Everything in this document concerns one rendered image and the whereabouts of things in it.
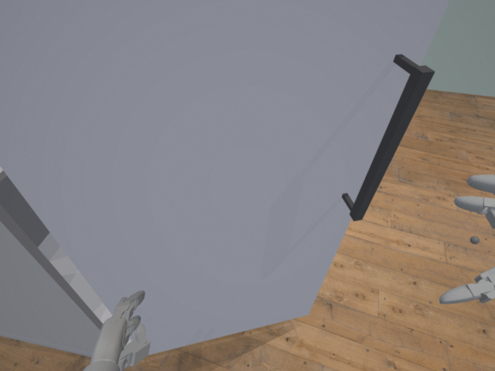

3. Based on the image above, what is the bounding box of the robot right hand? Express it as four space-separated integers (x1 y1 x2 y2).
439 175 495 305

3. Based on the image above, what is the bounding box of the handle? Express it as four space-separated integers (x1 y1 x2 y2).
342 54 435 221

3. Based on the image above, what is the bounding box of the fridge door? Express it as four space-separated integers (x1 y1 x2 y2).
0 0 450 355

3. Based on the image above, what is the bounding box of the robot left hand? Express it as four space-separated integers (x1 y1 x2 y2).
90 291 151 371

